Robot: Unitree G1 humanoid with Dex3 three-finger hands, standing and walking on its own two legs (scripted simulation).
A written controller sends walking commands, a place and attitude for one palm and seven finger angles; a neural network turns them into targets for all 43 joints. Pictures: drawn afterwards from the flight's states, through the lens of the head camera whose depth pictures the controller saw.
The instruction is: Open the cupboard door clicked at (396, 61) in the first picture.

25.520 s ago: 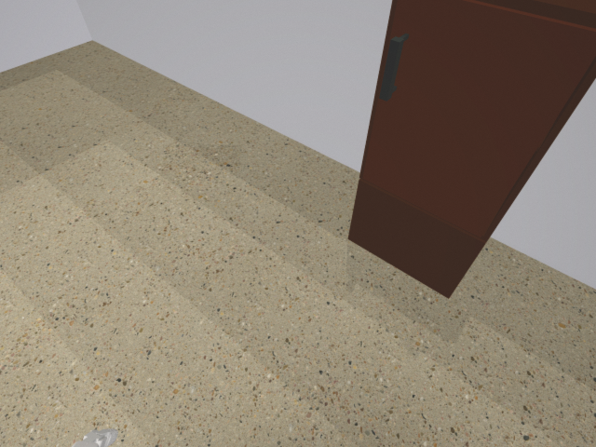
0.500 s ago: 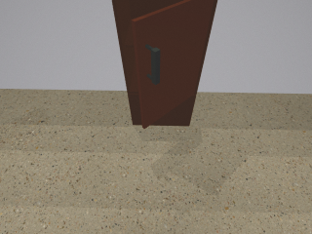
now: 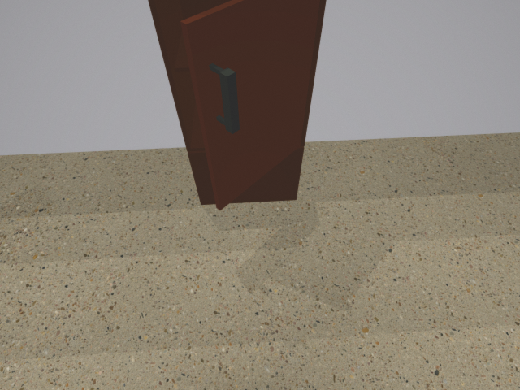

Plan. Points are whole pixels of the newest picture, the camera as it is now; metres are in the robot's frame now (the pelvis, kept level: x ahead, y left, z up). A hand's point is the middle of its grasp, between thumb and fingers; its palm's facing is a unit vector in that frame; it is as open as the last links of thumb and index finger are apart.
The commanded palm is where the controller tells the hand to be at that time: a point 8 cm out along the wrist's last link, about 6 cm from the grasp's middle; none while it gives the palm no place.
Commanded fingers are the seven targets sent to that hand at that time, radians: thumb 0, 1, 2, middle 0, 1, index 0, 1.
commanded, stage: walk to a spot facing it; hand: left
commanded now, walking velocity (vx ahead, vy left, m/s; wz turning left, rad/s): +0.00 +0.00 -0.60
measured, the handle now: (223, 99) +0.68 +0.14 +0.04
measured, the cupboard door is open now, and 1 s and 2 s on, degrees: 43 43 43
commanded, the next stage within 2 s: none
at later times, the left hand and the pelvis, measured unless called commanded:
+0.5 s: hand out of the picture +0.07 +0.19 -0.17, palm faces -0.20 -0.95 -0.25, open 7.4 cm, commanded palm none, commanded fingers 0.00 0.90 0.90 -0.20 -0.30 -0.20 -0.30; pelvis -0.01 +0.00 +0.00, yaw -17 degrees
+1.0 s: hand (201, 368) +0.18 +0.13 -0.17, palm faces -0.55 -0.80 -0.25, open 7.4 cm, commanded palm none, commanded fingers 0.00 0.90 0.90 -0.20 -0.30 -0.20 -0.30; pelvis -0.02 +0.00 -0.01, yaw -34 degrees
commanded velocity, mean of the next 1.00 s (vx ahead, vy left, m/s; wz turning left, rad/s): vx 0.02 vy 0.00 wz -0.60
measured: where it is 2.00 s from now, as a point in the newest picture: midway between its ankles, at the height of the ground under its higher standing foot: outside the picture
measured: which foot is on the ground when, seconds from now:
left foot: down 0.00-0.10, up 0.12-0.50, down 0.52-0.76, up 0.78-0.98, down 1.00-1.00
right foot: down 0.00-0.52, up 0.54-0.76, down 0.78-1.00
